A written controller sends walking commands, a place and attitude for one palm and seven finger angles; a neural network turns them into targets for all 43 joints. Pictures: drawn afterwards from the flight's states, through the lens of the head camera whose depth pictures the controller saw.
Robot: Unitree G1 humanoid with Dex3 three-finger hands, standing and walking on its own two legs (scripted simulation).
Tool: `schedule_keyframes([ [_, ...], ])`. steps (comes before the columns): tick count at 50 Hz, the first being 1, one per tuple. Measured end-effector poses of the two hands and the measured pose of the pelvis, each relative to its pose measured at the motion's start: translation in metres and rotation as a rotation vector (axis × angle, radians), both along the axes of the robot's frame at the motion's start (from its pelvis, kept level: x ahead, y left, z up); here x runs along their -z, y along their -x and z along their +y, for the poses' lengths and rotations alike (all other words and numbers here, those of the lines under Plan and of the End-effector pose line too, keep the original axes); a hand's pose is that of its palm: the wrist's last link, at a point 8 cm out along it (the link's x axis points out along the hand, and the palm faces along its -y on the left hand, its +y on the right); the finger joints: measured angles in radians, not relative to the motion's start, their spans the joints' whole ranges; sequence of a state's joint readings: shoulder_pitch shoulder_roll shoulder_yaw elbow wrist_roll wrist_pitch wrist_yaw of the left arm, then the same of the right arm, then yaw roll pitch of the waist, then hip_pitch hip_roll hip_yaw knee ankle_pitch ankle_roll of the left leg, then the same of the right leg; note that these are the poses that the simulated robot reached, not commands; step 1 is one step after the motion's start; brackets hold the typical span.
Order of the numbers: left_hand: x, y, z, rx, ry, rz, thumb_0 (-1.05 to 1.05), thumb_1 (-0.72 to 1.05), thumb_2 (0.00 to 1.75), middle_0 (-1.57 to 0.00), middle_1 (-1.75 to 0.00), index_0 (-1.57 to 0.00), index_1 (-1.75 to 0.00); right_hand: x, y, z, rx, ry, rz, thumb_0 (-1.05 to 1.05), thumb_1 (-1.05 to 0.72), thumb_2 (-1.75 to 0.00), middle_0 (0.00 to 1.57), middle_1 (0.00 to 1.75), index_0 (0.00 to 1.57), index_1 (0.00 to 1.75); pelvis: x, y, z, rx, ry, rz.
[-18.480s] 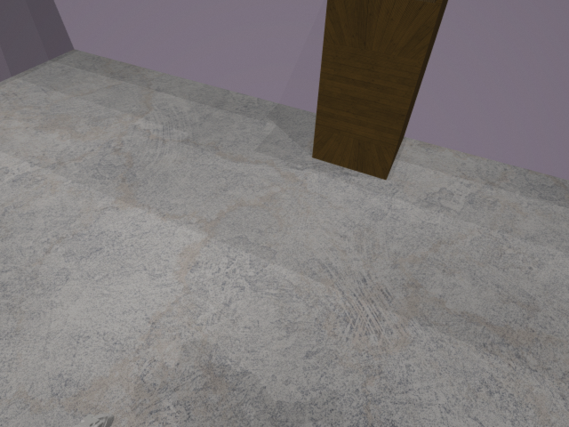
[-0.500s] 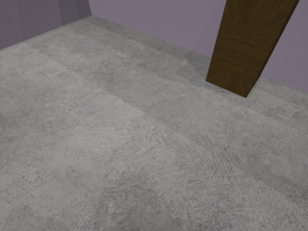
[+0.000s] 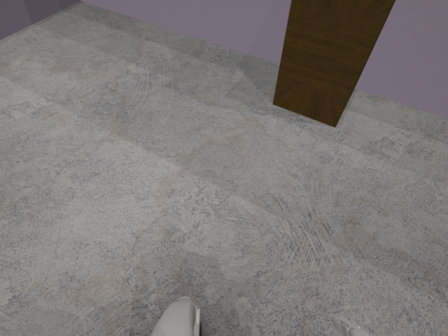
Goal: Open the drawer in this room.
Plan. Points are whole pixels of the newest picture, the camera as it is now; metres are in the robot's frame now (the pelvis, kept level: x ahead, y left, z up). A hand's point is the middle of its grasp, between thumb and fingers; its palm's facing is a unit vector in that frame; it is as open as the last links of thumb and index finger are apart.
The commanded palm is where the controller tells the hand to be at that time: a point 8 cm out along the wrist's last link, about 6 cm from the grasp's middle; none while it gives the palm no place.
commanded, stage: turn or walk to find it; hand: left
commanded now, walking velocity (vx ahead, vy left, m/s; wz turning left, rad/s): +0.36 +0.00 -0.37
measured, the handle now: out of the picture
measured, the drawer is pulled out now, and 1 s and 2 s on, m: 0.00 0.00 0.00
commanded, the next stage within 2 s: stand and wait in 1.14 s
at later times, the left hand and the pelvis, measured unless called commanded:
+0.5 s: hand (179, 207) +0.41 +0.17 -0.15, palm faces -0.25 -0.95 -0.21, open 7.4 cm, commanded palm none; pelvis +0.22 +0.02 +0.00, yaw -13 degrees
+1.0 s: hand (201, 193) +0.46 +0.13 -0.17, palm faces -0.19 -0.96 -0.23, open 7.3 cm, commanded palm none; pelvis +0.43 -0.07 +0.00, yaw -15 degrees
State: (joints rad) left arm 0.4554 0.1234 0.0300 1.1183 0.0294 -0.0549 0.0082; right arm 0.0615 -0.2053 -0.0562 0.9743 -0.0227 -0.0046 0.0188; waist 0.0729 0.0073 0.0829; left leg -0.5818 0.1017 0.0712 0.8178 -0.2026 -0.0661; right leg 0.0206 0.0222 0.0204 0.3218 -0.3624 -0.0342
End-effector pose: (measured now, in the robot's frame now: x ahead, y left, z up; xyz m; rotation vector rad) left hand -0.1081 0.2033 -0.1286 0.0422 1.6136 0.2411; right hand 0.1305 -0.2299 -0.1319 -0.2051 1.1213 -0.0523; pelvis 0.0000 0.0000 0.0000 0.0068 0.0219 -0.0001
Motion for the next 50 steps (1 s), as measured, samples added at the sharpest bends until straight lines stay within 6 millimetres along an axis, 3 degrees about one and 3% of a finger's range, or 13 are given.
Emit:
schedule_keyframes([
  [4,0.017,-0.042,0.028,0.024,0.007,0.032,0.0,0.9,0.89,-0.2,-0.3,-0.2,-0.3,0.004,-0.065,0.029,-0.007,0.001,-0.092,0.01,-0.9,-0.9,0.2,0.3,0.2,0.3,0.015,-0.045,0.022,0.043,0.012,-0.001],
  [7,0.03,-0.096,0.055,0.078,0.005,0.01,0.0,0.9,0.89,-0.2,-0.3,-0.2,-0.3,0.002,-0.085,0.041,0.027,0.007,-0.142,0.01,-0.9,-0.9,0.2,0.3,0.2,0.3,0.02,-0.071,0.034,0.087,0.013,-0.02],
  [9,0.03,-0.146,0.07,0.134,-0.007,-0.052,0.0,0.9,0.89,-0.2,-0.3,-0.2,-0.3,-0.001,-0.08,0.044,0.073,0.007,-0.126,0.0,-0.9,-0.9,0.2,0.3,0.2,0.3,0.015,-0.087,0.039,0.114,0.018,-0.032],
  [12,0.023,-0.232,0.086,0.211,-0.027,-0.189,0.0,0.91,0.89,-0.2,-0.3,-0.2,-0.3,-0.004,-0.058,0.046,0.148,0.011,-0.047,0.0,-0.9,-0.9,0.2,0.3,0.2,0.3,0.005,-0.111,0.043,0.136,0.019,-0.038],
  [15,0.013,-0.316,0.089,0.277,-0.043,-0.324,0.0,0.91,0.89,-0.19,-0.3,-0.19,-0.3,-0.008,-0.035,0.031,0.262,0.055,0.017,-0.02,-0.94,-0.9,0.2,0.3,0.21,0.3,-0.001,-0.135,0.045,0.16,0.008,-0.031],
  [21,-0.005,-0.45,0.061,0.39,-0.027,-0.492,0.0,0.91,0.9,-0.19,-0.3,-0.19,-0.3,-0.007,0.014,0.022,0.377,0.068,0.228,-0.01,-0.94,-0.9,0.2,0.3,0.2,0.3,-0.003,-0.185,0.036,0.197,-0.005,-0.02],
  [25,-0.006,-0.517,0.02,0.476,0.01,-0.526,0.0,0.91,0.9,-0.19,-0.3,-0.19,-0.3,-0.003,0.034,0.029,0.448,0.025,0.361,0.0,-0.92,-0.9,0.2,0.3,0.2,0.3,0.0,-0.221,0.02,0.222,-0.008,-0.018],
  [29,0.002,-0.573,-0.031,0.552,0.043,-0.538,0.0,0.91,0.9,-0.19,-0.3,-0.19,-0.3,0.007,0.039,0.036,0.513,-0.045,0.486,0.0,-0.91,-0.9,0.2,0.3,0.2,0.3,0.011,-0.26,-0.006,0.246,-0.006,-0.013],
  [31,0.01,-0.593,-0.052,0.564,0.05,-0.56,0.0,0.91,0.9,-0.19,-0.3,-0.19,-0.3,0.015,0.033,0.034,0.529,-0.085,0.539,0.0,-0.91,-0.9,0.2,0.3,0.2,0.3,0.02,-0.28,-0.023,0.252,-0.007,-0.019],
  [34,0.013,-0.595,-0.069,0.541,0.056,-0.536,0.0,0.91,0.89,-0.2,-0.3,-0.2,-0.3,0.019,-0.001,0.021,0.533,-0.115,0.535,0.01,-0.91,-0.9,0.2,0.3,0.2,0.3,0.018,-0.301,-0.04,0.257,-0.007,-0.037],
  [37,0.009,-0.584,-0.068,0.473,0.033,-0.468,-0.01,0.92,0.89,-0.2,-0.3,-0.2,-0.3,0.021,-0.06,-0.002,0.504,-0.111,0.437,0.01,-0.91,-0.9,0.2,0.3,0.2,0.3,0.008,-0.323,-0.051,0.262,-0.003,-0.041],
  [43,-0.005,-0.585,-0.038,0.435,-0.067,-0.368,-0.04,0.95,0.89,-0.2,-0.3,-0.2,-0.3,0.016,-0.189,-0.05,0.43,-0.068,0.206,0.01,-0.92,-0.9,0.2,0.3,0.2,0.3,-0.003,-0.37,-0.064,0.263,0.007,-0.026],
  [50,0.007,-0.578,-0.028,0.36,-0.041,-0.217,-0.01,0.92,0.89,-0.2,-0.3,-0.2,-0.3,0.0,-0.315,-0.091,0.34,0.009,0.063,0.02,-0.94,-0.9,0.19,0.3,0.2,0.3,-0.002,-0.435,-0.065,0.254,0.027,-0.022],
])
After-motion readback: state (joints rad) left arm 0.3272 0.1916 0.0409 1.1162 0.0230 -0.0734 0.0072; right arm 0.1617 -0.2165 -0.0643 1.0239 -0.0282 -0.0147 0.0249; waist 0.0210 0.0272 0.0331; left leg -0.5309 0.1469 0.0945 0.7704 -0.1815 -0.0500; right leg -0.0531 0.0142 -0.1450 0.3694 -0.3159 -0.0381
